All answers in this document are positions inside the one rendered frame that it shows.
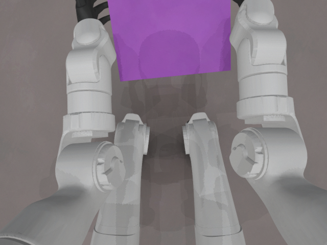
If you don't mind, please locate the robot left hand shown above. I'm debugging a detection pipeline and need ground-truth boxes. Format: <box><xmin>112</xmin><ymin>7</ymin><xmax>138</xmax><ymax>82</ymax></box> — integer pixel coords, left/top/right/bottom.
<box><xmin>76</xmin><ymin>0</ymin><xmax>110</xmax><ymax>25</ymax></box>

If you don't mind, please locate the robot left shin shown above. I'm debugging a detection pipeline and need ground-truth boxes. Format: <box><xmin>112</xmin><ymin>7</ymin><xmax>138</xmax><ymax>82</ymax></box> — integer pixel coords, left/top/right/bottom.
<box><xmin>114</xmin><ymin>113</ymin><xmax>143</xmax><ymax>139</ymax></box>

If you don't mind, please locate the carton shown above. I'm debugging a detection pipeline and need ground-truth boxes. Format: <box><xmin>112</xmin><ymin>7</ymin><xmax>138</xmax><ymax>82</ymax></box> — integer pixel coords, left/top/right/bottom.
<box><xmin>107</xmin><ymin>0</ymin><xmax>231</xmax><ymax>82</ymax></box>

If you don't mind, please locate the right robot forearm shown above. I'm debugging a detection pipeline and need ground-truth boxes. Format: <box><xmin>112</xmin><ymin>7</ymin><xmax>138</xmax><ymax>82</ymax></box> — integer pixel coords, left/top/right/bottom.
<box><xmin>229</xmin><ymin>0</ymin><xmax>306</xmax><ymax>146</ymax></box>

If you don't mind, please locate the left robot upper arm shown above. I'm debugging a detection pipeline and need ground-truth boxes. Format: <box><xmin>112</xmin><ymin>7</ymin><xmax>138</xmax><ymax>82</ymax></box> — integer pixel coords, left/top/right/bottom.
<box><xmin>0</xmin><ymin>141</ymin><xmax>126</xmax><ymax>245</ymax></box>

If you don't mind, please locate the left robot forearm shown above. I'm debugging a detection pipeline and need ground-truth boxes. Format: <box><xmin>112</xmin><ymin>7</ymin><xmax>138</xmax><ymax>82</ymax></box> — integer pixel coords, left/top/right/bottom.
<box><xmin>55</xmin><ymin>18</ymin><xmax>116</xmax><ymax>175</ymax></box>

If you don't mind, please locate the robot right shin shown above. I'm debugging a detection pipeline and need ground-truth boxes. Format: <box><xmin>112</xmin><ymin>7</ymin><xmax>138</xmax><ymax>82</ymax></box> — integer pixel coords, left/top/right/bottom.
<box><xmin>188</xmin><ymin>112</ymin><xmax>219</xmax><ymax>139</ymax></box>

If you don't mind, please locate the right robot upper arm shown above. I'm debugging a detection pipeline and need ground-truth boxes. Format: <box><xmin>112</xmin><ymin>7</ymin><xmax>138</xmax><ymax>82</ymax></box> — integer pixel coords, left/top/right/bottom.
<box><xmin>229</xmin><ymin>128</ymin><xmax>327</xmax><ymax>245</ymax></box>

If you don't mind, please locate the robot shin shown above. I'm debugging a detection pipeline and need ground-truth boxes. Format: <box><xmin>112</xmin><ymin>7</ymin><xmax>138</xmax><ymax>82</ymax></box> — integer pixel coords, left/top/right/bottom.
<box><xmin>114</xmin><ymin>113</ymin><xmax>143</xmax><ymax>139</ymax></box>
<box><xmin>188</xmin><ymin>112</ymin><xmax>219</xmax><ymax>139</ymax></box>

